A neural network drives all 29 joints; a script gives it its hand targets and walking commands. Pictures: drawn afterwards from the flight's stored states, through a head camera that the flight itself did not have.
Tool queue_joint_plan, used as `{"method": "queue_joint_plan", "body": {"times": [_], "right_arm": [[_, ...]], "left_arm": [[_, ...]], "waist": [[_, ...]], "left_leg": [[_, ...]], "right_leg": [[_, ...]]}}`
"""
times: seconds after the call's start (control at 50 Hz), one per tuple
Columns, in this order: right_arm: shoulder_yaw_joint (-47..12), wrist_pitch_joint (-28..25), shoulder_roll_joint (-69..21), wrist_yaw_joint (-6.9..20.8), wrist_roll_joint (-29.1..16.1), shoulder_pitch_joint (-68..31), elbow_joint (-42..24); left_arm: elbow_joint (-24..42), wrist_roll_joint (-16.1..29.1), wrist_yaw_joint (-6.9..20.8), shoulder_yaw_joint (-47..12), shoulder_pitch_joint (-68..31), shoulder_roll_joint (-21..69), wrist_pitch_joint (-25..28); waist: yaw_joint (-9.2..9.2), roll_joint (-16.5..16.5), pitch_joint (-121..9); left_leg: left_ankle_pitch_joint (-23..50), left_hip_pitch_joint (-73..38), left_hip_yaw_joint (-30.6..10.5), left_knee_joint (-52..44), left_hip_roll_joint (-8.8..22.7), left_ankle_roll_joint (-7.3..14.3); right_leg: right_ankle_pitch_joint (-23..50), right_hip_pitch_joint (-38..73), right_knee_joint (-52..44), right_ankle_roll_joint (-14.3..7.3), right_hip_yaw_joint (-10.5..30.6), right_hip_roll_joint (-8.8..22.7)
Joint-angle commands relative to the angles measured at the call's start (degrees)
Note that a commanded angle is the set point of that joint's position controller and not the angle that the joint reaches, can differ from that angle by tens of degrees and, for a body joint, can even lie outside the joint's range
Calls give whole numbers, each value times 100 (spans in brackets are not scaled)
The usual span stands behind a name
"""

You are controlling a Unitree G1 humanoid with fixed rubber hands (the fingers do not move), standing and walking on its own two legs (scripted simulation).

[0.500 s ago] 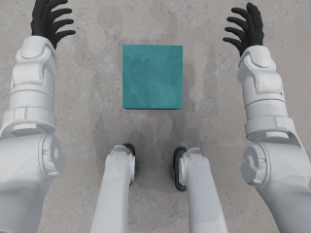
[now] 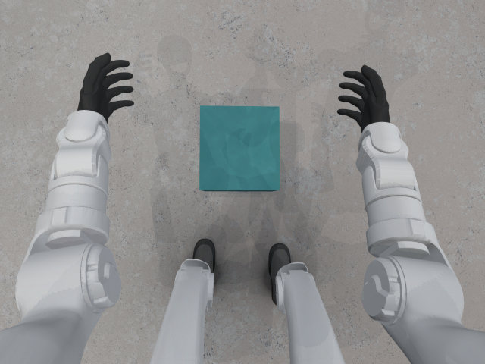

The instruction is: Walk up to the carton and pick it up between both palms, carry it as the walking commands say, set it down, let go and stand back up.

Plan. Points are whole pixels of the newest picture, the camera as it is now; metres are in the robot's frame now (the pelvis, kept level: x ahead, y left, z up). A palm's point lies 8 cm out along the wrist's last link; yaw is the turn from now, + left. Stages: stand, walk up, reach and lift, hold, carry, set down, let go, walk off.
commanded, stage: let go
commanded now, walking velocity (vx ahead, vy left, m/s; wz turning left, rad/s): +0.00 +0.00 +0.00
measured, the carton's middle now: (239, 152) +0.49 +0.01 -0.59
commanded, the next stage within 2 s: stand in 1.10 s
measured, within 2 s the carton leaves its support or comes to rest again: neither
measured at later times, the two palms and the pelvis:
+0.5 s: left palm (47, 234) +0.30 +0.23 +0.00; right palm (459, 243) +0.30 -0.23 +0.00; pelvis +0.06 -0.01 +0.08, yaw +0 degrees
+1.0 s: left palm (36, 309) +0.23 +0.21 +0.03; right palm out of the picture +0.24 -0.25 +0.03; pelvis +0.08 -0.02 +0.10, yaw +0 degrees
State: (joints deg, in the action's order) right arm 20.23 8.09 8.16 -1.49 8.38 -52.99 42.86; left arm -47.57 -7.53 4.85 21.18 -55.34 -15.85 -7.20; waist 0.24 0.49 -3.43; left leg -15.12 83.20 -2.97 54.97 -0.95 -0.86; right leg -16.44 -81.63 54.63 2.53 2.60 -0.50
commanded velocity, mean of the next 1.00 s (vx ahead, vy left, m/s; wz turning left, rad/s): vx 0.00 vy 0.00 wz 0.00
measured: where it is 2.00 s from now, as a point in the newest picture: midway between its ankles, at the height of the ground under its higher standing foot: (241, 283)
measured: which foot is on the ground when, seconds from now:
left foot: down 0.00-1.00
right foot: down 0.00-1.00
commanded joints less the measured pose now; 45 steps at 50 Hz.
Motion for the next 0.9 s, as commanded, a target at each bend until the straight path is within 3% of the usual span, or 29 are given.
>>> {"method": "queue_joint_plan", "body": {"times": [0.0, 0.06, 0.12, 0.34, 0.62, 0.76, 0.88], "right_arm": [[-45, -67, 752, -17, 119, 255, -1264], [-407, -12, 852, 66, -166, 913, -1950], [-697, -56, 826, 208, -496, 1594, -2180], [-1110, -594, 624, 384, -735, 4063, -1530], [-1618, -867, 790, 393, -809, 6279, -2208], [-1695, -521, 821, 521, -833, 6366, -2328], [-1647, -215, 885, 558, -767, 6389, -2363]], "left_arm": [[1349, -9, -78, -152, 31, -838, 39], [2110, 188, -56, -430, 765, -834, -22], [2387, 359, -8, -666, 1578, -649, -1], [1815, 603, 52, -1098, 4065, -267, 545], [2637, 686, -90, -1543, 6529, -134, 782], [2786, 715, -16, -1715, 6542, -165, 435], [2835, 689, 8, -1735, 6607, -179, 125]], "waist": [[-40, -354, -6279], [19, -305, -6219], [44, -299, -5741], [46, -88, -2596], [13, -35, -745], [-3, 59, 343], [-9, 103, 724]], "left_leg": [[3029, -4947, 350, -190, -241, -180], [3012, -5335, 298, -402, -259, -159], [2865, -5493, 261, -688, -251, -138], [1422, -5617, 294, -1843, -160, -88], [1946, -7589, 251, -3058, -203, -28], [1088, -7921, 348, -3331, -259, -56], [904, -8079, 395, -3380, -276, -13]], "right_leg": [[2232, 2890, -293, 59, -611, -412], [2214, 3244, -499, 14, -531, -377], [2106, 3487, -728, -10, -485, -348], [1226, 4725, -1924, -79, -337, -194], [2039, 7015, -3047, -142, -206, -220], [1107, 7153, -3485, -141, -205, -161], [942, 7284, -3512, -142, -241, -184]]}}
